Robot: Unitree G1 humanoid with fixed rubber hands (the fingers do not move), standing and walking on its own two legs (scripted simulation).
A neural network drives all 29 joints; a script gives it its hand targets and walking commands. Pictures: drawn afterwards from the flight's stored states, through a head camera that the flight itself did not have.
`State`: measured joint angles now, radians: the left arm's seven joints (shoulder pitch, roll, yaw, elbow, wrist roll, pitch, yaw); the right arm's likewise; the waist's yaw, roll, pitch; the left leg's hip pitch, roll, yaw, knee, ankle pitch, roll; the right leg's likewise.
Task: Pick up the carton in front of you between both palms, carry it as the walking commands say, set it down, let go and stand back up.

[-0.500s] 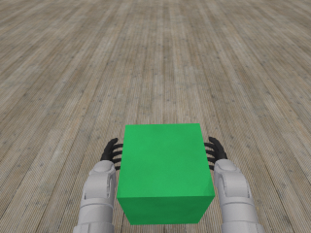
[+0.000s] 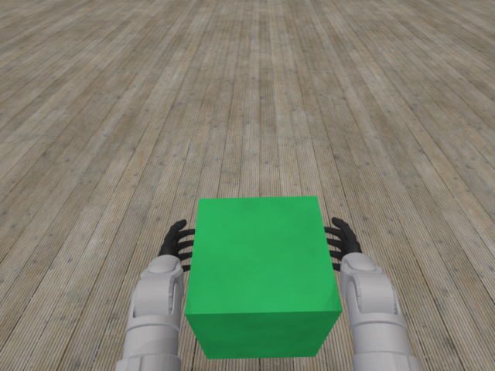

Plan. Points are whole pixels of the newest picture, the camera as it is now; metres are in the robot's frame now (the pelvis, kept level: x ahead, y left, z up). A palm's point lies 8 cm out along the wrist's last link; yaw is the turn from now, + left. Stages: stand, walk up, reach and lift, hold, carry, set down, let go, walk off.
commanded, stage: carry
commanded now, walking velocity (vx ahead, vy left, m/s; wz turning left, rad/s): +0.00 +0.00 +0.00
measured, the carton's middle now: (259, 281) +0.30 +0.00 -0.04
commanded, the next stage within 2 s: hold in 0.80 s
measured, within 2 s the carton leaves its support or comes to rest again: neither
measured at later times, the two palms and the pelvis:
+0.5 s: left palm (174, 272) +0.27 +0.14 +0.04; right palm (358, 270) +0.27 -0.16 +0.04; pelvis -0.02 -0.01 +0.00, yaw +0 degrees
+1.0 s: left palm (186, 275) +0.27 +0.12 +0.04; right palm (376, 283) +0.25 -0.18 +0.04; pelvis -0.03 -0.01 +0.01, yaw -4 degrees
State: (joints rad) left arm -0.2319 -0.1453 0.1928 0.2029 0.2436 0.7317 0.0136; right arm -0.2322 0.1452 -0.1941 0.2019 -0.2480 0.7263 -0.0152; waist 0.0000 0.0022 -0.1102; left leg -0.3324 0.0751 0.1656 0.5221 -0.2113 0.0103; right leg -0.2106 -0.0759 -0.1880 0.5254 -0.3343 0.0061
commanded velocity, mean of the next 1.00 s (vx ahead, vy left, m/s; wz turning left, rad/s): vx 0.00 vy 0.00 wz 0.00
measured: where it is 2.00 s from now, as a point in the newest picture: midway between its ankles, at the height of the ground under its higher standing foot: outside the picture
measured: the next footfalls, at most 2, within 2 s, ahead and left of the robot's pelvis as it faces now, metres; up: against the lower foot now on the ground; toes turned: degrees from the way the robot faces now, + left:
none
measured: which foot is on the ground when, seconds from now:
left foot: down 0.00-1.00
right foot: down 0.00-1.00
